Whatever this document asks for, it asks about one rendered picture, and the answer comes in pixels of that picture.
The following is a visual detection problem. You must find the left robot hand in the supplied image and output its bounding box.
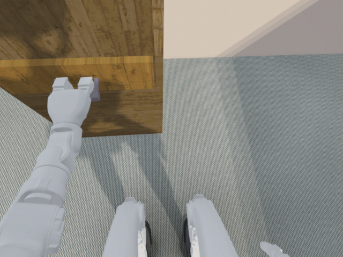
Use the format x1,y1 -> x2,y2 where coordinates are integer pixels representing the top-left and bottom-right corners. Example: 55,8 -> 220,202
47,77 -> 94,127

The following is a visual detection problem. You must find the robot left forearm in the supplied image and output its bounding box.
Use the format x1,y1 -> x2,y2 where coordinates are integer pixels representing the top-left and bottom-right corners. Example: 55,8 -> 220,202
0,123 -> 83,236

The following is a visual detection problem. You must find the robot right shin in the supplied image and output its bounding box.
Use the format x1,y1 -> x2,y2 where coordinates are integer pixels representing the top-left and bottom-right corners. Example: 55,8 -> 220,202
188,194 -> 213,257

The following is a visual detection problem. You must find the handle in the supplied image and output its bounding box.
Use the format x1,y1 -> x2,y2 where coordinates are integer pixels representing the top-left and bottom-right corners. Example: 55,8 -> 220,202
50,78 -> 100,101

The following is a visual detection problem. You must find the robot left shin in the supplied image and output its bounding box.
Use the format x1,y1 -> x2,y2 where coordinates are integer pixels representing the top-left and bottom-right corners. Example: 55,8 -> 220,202
117,197 -> 147,257

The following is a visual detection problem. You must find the left robot upper arm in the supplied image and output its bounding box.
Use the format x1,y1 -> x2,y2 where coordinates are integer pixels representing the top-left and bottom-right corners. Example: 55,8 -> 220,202
0,202 -> 65,257

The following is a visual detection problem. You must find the right robot hand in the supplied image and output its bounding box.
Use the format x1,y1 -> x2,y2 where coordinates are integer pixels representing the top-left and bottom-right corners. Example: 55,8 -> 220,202
260,241 -> 289,257

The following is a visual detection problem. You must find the drawer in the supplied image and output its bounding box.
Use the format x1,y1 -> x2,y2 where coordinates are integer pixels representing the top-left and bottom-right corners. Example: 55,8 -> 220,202
0,56 -> 154,94

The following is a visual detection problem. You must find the cabinet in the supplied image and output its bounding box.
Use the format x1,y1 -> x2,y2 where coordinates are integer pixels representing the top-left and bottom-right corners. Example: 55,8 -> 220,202
0,0 -> 164,138

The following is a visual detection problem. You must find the robot shin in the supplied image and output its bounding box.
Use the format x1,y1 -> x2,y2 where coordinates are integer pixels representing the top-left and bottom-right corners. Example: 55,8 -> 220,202
117,197 -> 147,257
188,194 -> 213,257

